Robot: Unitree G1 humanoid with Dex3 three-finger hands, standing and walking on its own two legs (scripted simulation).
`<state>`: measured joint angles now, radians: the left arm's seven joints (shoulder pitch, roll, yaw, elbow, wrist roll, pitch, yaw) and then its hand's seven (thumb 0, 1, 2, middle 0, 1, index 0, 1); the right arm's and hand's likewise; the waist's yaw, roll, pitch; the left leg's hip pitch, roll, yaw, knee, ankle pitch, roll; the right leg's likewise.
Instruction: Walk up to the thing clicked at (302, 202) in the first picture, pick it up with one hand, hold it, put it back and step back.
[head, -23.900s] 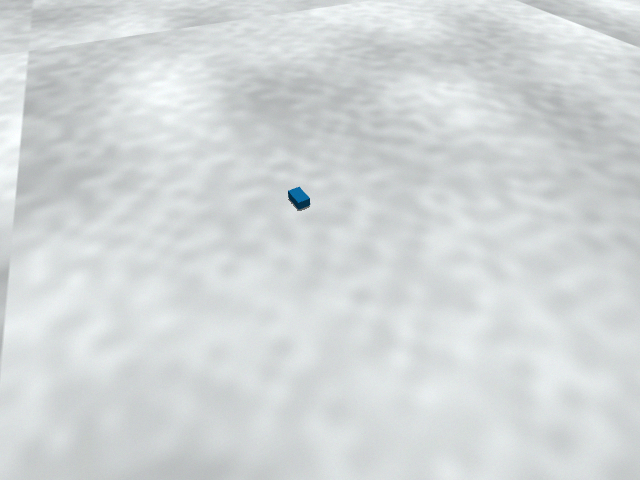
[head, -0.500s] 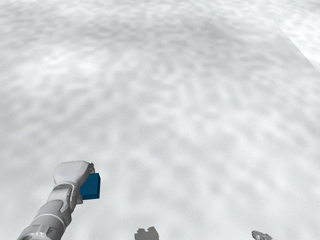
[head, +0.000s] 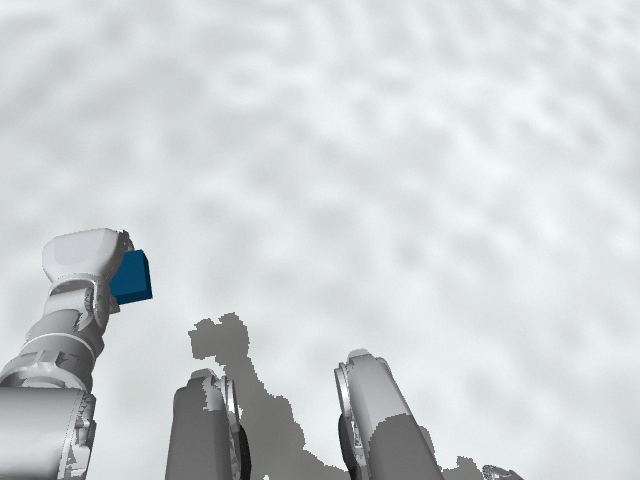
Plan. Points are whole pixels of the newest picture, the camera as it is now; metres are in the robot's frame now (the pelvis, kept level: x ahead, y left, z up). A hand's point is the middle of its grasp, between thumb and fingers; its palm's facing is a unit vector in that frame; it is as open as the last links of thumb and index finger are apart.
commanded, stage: crouch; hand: left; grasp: from above
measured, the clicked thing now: (109, 281) +0.44 +0.24 -0.16
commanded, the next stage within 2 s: lower in 1.06 s
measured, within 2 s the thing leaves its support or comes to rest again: neither
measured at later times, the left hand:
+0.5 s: hand (127, 291) +0.46 +0.26 -0.28, palm faces -0.45 -0.04 -0.89, open 8.9 cm
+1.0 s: hand (138, 289) +0.48 +0.26 -0.34, palm faces -0.44 -0.04 -0.90, open 8.9 cm
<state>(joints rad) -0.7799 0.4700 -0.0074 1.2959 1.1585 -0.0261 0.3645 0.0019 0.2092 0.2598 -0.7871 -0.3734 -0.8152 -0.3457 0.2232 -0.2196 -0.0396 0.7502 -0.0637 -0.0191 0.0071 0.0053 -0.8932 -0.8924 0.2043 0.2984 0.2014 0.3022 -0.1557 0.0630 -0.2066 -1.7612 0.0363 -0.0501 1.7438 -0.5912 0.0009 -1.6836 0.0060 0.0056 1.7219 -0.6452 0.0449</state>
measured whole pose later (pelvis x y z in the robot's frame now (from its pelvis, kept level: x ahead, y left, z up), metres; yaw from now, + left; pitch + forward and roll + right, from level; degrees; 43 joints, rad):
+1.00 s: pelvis -0.02 -0.01 -0.18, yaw -6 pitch +35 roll -8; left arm -1.03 0.77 0.11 1.50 1.25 -0.14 0.38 0.00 0.18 0.28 -0.82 -0.35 -0.84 -0.33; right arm 0.17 -0.26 0.08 0.75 -0.14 -0.04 0.12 0.00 -0.91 -0.90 0.20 0.30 0.20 0.30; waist -0.25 -0.01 -0.05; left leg -2.31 0.03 -0.16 2.34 -0.65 -0.02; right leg -2.20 0.05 -0.05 2.29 -0.71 0.06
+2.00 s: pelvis -0.01 -0.01 -0.22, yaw -10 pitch +31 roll -11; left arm -1.04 0.94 0.17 1.61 1.26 -0.18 0.50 0.00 0.16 0.29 -0.84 -0.34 -0.86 -0.31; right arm 0.10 -0.30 0.21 0.69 -0.21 -0.11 0.16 0.00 -0.90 -0.89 0.20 0.30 0.20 0.30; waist -0.32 -0.10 0.10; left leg -2.37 0.03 -0.26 2.51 -0.70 -0.04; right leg -2.24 0.09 -0.12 2.40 -0.72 0.07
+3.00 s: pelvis -0.02 +0.00 -0.22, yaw -13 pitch +27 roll -15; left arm -1.07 1.05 0.13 1.74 1.24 -0.19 0.59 0.00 0.16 0.30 -0.84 -0.34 -0.87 -0.31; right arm 0.07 -0.34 0.32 0.66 -0.25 -0.21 0.22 0.00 -0.91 -0.90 0.20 0.30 0.20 0.30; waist -0.36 -0.16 0.18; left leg -2.36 0.04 -0.30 2.55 -0.70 -0.02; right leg -2.20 0.11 -0.16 2.39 -0.70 0.08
